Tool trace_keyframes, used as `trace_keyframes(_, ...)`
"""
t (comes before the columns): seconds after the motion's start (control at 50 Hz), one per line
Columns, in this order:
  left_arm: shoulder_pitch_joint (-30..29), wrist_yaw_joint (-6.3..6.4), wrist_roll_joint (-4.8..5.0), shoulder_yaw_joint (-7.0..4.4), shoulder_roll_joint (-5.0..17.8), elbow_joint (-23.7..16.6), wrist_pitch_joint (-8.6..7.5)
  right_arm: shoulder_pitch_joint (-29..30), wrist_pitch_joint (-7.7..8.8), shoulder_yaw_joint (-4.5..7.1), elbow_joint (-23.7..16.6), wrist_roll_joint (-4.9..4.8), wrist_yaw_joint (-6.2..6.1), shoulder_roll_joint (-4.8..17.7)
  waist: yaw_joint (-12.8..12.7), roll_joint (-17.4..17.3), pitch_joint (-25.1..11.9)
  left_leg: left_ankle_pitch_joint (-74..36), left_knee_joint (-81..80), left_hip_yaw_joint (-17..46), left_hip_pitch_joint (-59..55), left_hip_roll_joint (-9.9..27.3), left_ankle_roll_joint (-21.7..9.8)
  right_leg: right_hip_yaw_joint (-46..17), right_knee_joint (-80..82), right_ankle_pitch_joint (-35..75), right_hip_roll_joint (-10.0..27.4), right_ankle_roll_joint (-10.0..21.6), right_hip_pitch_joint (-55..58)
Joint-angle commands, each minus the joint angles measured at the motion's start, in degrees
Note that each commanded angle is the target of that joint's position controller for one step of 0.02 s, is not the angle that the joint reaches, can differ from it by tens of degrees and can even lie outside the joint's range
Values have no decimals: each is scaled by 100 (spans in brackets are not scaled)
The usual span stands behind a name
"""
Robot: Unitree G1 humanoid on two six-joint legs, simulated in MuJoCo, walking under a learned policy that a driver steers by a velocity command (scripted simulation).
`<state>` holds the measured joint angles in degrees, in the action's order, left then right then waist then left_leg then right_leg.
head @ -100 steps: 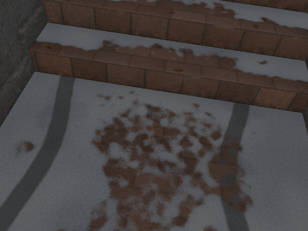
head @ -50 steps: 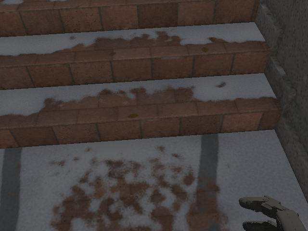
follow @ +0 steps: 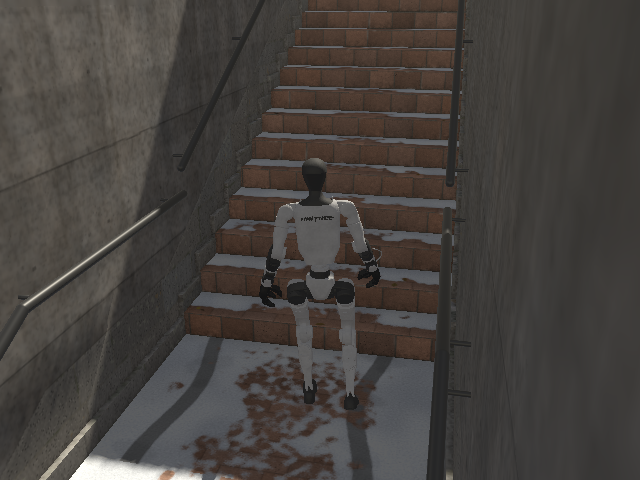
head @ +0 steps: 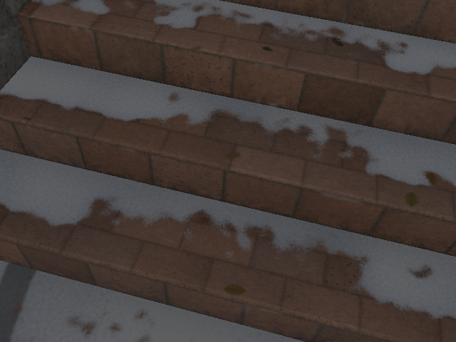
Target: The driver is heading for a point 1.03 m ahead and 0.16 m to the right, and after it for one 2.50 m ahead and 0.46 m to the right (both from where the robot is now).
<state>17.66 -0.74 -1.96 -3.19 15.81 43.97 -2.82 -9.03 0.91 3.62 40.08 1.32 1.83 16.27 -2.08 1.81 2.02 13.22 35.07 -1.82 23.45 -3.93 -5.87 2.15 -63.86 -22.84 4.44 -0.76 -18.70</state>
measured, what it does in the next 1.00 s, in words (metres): climbs, turning right: right foot, then left foot 0.15 m higher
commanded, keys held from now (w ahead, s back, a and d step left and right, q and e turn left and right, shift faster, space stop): w+q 0.10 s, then w+e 0.90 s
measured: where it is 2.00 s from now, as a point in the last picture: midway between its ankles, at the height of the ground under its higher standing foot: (315, 90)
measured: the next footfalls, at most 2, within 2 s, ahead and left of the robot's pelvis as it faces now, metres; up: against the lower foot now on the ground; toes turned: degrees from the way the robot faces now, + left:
right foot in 0.42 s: +0.35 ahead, -0.07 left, +0.00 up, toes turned +1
left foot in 0.90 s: +0.69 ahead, +0.06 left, +0.15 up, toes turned -12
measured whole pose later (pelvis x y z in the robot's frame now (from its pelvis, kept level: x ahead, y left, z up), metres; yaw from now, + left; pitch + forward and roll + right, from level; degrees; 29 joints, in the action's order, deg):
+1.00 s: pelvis +0.54 +0.00 +0.08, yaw -18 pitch +3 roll +2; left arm 19.0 -1.7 -1.6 -4.4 14.4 49.6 -3.9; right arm -4.9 1.0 -1.1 36.1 1.9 -1.1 9.1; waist -1.7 1.7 -0.2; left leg 24.6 62.6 -7.5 40.8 1.0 -4.0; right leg -9.3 -81.5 -7.0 -7.6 7.1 -25.3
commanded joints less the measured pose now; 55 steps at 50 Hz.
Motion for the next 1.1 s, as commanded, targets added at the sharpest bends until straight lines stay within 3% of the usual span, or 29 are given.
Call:
trace_keyframes(0.02,31,15,-81,-102,631,-473,-98,-692,79,218,-112,-68,-126,785,173,-611,-352,-1485,-1995,2256,-1923,1389,-758,-406,-38,535,234,105,-1750)
trace_keyframes(0.08,49,11,-105,-44,474,-362,79,-769,240,191,-33,-90,-82,773,34,-472,-471,-2669,-2008,1835,-1586,1151,-839,-288,333,554,95,-53,-1313)
trace_keyframes(0.18,-822,-111,-56,61,265,-390,70,-1197,302,142,271,-123,-122,668,375,-539,-95,-2813,-2347,1374,-1860,1045,-549,-84,1795,1684,39,-53,-1584)
trace_keyframes(0.28,-1365,-127,52,135,235,-400,30,-1489,365,111,505,30,-177,673,587,-555,-7,-3308,-2255,1035,-2289,1261,-433,98,2371,1879,-138,231,-1280)
trace_keyframes(0.36,-763,56,20,80,302,-188,5,-1218,366,46,546,95,-335,662,163,-533,-191,-6116,-1313,642,-2709,1481,-379,246,2396,935,-618,729,-622)
trace_keyframes(0.4,488,155,6,18,250,215,-59,-924,319,36,556,48,-337,767,-493,-607,-654,-6838,334,352,-2390,1257,-242,318,3315,1320,-913,959,861)
trace_keyframes(0.42,1311,201,-53,-95,521,477,-86,-513,355,25,452,7,-301,759,-957,-285,-763,-5369,1745,232,-1405,958,-88,-328,3859,1728,-571,1149,1927)
trace_keyframes(0.44,1426,194,-63,-174,999,548,-91,-412,433,-128,261,46,-271,133,-679,1015,-554,-620,4022,-361,30,59,177,-2126,4125,3731,791,1495,2341)
trace_keyframes(0.46,1226,120,99,-257,1248,611,-50,-1284,405,-144,240,117,-214,64,38,1378,-942,1221,4902,366,1316,-353,312,-4108,4573,3813,1438,2340,2834)
trace_keyframes(0.5,369,47,165,-162,553,368,32,-590,388,-115,139,250,-161,420,33,108,-148,681,5501,502,2060,265,392,-3427,4931,622,1089,2237,1778)
trace_keyframes(0.54,241,123,181,-14,212,450,41,-366,305,-189,-49,262,-105,162,285,-321,260,341,5771,438,2435,461,474,-2868,5072,520,613,1899,900)
trace_keyframes(0.62,474,121,185,-55,521,596,-86,40,71,-343,-484,292,-102,-186,373,-214,117,154,6240,44,2940,542,694,-2239,4818,2238,159,1810,152)
trace_keyframes(0.64,813,117,136,-70,545,705,-131,361,20,-419,-598,266,-173,-467,149,253,-39,686,7614,-204,3699,438,699,-2486,4745,2239,260,2046,521)
trace_keyframes(0.7,1385,158,71,1,456,960,-199,1680,47,-576,-1382,268,-330,-657,-220,302,266,1677,8683,-102,5866,656,560,-2995,4885,1208,451,1986,1396)
trace_keyframes(0.74,1595,197,111,45,391,1136,-195,2183,106,-693,-1737,294,-320,-711,-254,8,301,1807,7682,-142,6036,798,503,-2836,5046,738,203,1671,1482)
trace_keyframes(0.78,1713,304,126,45,417,1280,-122,2527,78,-760,-2082,288,-262,-766,-327,88,236,1796,6796,-181,5629,753,500,-2896,5389,1420,182,1638,1430)
trace_keyframes(0.82,1438,441,210,-27,578,1117,-14,2341,-36,-780,-2164,257,-203,-688,-235,75,-106,1573,5016,-380,3722,736,471,-2550,6203,3349,367,1650,1189)
trace_keyframes(0.84,591,436,233,43,256,801,40,1410,-1,-783,-1794,157,-232,-794,387,353,-630,1323,3749,-714,1305,319,249,-1417,5793,7010,-91,1429,306)
trace_keyframes(0.86,669,390,286,-71,629,655,-3,527,-19,-603,-1490,96,-304,-484,707,503,-1635,855,3923,-760,-385,-183,276,-1332,4891,10141,-122,1293,245)
trace_keyframes(0.88,461,310,261,-226,1074,560,-166,-500,-32,-396,-1284,-46,-368,-151,1151,1014,-2064,721,3126,-353,-618,12,186,-1727,3765,10995,291,1140,1108)
trace_keyframes(0.9,62,201,373,-359,1204,547,-320,-1306,88,-226,-977,13,-360,158,1645,769,-2474,702,2006,172,-1328,144,-28,-1692,2276,10482,333,1005,1319)
trace_keyframes(0.92,-96,42,360,-281,624,334,-454,-1691,185,-78,-677,247,-410,616,1570,-720,-2515,1370,385,2199,-2118,1279,-400,-1468,386,6376,-511,830,78)
trace_keyframes(0.94,344,-109,85,-199,100,-140,-407,-1290,44,120,-561,129,-464,1163,887,-2854,-2953,1355,-1410,5564,-2315,2653,-787,-1360,-1938,1086,-1462,559,-1262)
trace_keyframes(0.96,237,-132,-237,-168,5,-174,-297,-467,-42,49,-661,-18,-464,571,468,-1586,-2267,3026,-1470,5751,-1544,2629,-814,-1428,-3254,1230,-1010,641,-1884)
trace_keyframes(0.98,-241,-141,-295,-126,-175,-295,-195,-175,-62,-76,-406,-54,-469,30,440,-885,-1030,3945,-1389,4947,-668,2387,-910,-878,-4225,1436,-862,655,-2671)
trace_keyframes(1.0,-293,-412,223,8,-93,181,-100,-614,121,-460,-76,85,15,-660,818,-986,562,2849,-1406,4117,288,2198,-1246,-2041,-5491,2063,-1088,1185,-4117)
trace_keyframes(1.02,46,-478,135,113,-334,162,-110,-763,178,-459,543,246,168,-1002,480,-226,135,1448,-1328,3421,13,2205,-1291,-2090,-5556,2479,-1077,1630,-4445)
trace_keyframes(1.06,244,-554,-23,338,-816,57,-50,-458,257,-495,1138,241,186,-1177,-125,-68,-324,726,-1426,2196,-143,1837,-823,-2069,-5544,2794,-843,1975,-4994)
trace_keyframes(1.1,99,-562,58,323,-503,-17,41,-33,394,-530,1311,323,124,-1157,-481,-108,-595,438,-1653,803,-32,1540,-437,-1543,-5136,2591,-583,1833,-5127)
